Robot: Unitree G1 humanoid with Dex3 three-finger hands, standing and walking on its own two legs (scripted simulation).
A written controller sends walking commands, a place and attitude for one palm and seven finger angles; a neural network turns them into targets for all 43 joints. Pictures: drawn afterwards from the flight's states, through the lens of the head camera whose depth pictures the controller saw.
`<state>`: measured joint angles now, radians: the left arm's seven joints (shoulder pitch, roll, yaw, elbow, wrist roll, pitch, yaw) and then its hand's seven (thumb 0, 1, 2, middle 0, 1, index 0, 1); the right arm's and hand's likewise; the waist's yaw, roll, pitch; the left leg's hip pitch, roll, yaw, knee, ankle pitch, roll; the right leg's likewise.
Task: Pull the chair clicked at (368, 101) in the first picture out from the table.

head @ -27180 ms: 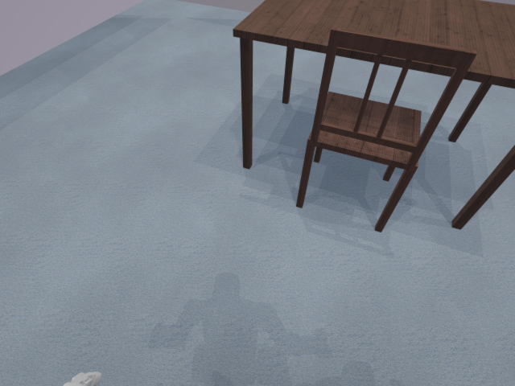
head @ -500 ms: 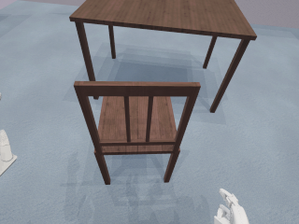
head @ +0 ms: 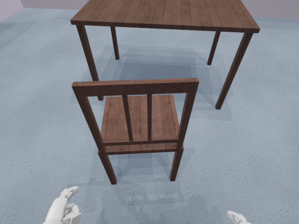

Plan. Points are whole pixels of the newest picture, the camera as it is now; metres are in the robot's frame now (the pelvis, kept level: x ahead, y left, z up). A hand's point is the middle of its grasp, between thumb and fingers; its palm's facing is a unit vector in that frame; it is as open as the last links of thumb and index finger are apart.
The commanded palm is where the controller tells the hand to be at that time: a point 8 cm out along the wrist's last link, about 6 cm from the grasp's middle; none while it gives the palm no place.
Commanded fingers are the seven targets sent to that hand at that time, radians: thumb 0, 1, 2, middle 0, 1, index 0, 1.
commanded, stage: let the arm hang, fingers relaxed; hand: left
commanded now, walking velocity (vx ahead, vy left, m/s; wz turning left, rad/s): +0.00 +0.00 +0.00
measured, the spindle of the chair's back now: (128, 120) +0.51 +0.11 -0.09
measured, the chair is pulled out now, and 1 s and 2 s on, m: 0.58 0.58 0.58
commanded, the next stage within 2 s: look to check the result in 0.90 s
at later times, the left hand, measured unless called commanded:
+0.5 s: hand out of the picture -0.04 +0.16 -0.16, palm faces +0.02 -0.98 -0.22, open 7.3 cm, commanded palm none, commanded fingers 0.00 0.90 0.90 -0.20 -0.30 -0.20 -0.30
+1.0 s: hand out of the picture +0.00 +0.14 -0.17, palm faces +0.03 -0.98 -0.18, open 7.4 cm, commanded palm none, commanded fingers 0.00 0.90 0.90 -0.20 -0.30 -0.20 -0.30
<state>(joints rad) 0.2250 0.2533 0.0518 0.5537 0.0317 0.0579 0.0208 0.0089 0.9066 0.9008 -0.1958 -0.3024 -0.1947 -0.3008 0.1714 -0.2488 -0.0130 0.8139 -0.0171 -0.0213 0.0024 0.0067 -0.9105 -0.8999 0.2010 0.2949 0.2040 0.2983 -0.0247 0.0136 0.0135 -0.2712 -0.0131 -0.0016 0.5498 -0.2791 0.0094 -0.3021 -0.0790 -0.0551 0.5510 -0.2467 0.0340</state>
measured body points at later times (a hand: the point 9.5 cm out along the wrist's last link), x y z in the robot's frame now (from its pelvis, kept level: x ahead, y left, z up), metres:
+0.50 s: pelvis +0.00 -0.02 +0.01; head +0.02 -0.03 +0.46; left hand -0.04 +0.21 -0.15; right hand -0.03 -0.23 -0.16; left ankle +0.01 +0.12 -0.73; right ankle +0.03 -0.14 -0.73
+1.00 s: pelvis +0.00 -0.03 +0.01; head +0.02 -0.03 +0.46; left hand +0.00 +0.19 -0.15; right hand -0.02 -0.23 -0.16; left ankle +0.01 +0.12 -0.73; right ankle +0.03 -0.14 -0.73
